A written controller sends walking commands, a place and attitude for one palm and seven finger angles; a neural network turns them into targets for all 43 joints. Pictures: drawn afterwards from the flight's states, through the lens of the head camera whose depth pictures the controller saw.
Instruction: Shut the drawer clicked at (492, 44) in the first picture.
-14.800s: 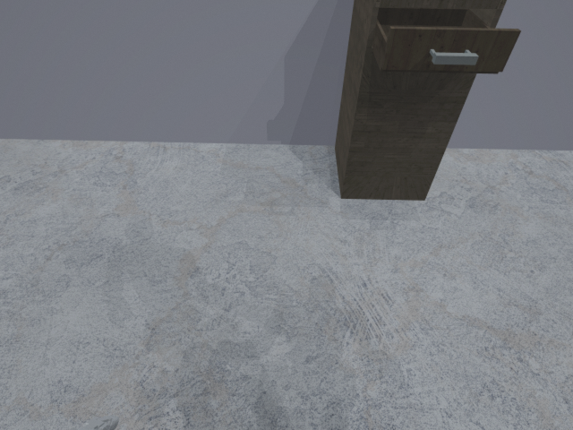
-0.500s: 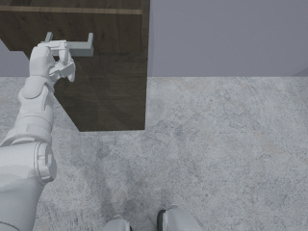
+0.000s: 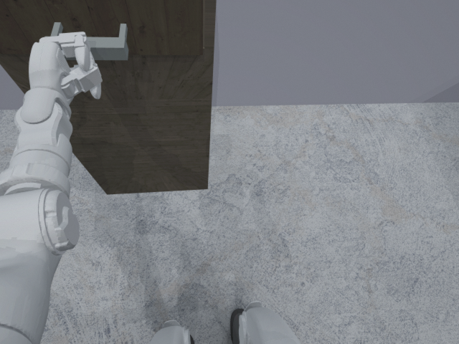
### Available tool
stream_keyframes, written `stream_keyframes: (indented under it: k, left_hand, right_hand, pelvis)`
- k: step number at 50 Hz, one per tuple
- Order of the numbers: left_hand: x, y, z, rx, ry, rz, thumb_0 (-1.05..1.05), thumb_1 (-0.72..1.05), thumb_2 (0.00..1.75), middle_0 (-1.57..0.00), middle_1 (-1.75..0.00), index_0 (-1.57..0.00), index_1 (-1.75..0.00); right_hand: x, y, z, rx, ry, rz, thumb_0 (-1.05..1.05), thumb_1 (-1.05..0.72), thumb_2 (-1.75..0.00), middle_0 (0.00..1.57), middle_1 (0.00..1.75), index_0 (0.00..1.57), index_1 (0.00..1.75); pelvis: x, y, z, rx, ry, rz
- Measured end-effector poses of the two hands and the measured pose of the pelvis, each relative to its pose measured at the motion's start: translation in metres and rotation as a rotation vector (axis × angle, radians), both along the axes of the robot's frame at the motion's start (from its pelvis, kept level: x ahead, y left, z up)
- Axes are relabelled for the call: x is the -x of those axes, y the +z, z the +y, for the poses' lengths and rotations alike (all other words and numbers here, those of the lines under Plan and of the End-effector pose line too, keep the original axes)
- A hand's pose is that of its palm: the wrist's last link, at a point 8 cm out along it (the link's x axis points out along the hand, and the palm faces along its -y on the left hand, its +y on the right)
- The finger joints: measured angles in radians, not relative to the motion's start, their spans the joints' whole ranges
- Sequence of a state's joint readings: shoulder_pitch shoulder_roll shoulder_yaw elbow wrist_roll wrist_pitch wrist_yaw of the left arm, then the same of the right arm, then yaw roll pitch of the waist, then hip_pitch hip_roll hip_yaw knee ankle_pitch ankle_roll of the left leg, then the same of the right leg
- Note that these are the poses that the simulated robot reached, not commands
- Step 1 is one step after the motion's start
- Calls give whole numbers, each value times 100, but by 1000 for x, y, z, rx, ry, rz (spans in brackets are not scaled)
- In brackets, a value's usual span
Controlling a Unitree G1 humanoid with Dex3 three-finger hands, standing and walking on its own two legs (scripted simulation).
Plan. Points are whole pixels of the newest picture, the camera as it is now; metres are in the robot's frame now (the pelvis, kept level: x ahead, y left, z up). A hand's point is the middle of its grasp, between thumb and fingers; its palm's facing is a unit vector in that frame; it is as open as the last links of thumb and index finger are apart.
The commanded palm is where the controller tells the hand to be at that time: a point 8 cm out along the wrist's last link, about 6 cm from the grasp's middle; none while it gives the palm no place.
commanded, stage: push the drawer shut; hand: left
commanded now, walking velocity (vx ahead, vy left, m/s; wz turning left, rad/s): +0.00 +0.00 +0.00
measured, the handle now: (89, 38) +0.62 +0.18 +0.10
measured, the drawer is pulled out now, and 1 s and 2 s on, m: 0.03 0.00 0.00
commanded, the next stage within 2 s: pull the fist back off the drawer in 0.54 s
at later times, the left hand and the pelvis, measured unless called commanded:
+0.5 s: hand (94, 58) +0.57 +0.16 +0.11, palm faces -0.02 -1.00 -0.03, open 3.0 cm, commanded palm +0.60 +0.18 +0.10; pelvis -0.01 +0.00 -0.01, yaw +0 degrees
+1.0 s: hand (92, 57) +0.57 +0.16 +0.11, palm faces -0.03 -1.00 -0.03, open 3.1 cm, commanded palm +0.57 +0.19 +0.10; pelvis -0.02 +0.01 -0.01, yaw +0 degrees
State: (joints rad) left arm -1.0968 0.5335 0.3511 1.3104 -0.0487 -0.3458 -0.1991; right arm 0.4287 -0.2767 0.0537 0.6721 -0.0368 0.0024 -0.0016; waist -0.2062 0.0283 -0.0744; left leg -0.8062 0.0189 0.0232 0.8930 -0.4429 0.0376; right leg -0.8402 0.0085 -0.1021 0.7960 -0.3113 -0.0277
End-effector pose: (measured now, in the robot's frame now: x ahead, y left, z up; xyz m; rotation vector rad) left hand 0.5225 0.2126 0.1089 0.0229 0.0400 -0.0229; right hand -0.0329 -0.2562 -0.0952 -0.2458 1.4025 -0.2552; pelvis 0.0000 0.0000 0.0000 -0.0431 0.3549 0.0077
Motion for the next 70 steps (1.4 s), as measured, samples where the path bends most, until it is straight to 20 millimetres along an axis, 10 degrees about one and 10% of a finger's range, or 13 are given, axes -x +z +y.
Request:
stream_keyframes:
  k: [42,57,70]
  left_hand:
    - [-29,4,3,-8,-2,35,3,74,102,-140,-160,-139,-160]
    - [-27,1,3,14,-6,9,3,78,95,-140,-160,-139,-160]
    - [-23,-2,4,16,1,-9,1,88,91,-140,-160,-140,-160]
  right_hand:
    - [64,10,9,30,-28,124,0,-91,-90,21,30,20,30]
    - [55,10,19,-6,-44,117,0,-91,-90,21,30,20,30]
    - [6,9,18,-24,-66,39,0,-91,-90,21,30,20,30]
  pelvis:
    - [19,-11,4,24,8,68]
    - [11,-8,7,21,-10,57]
    - [-18,2,10,13,-37,20]
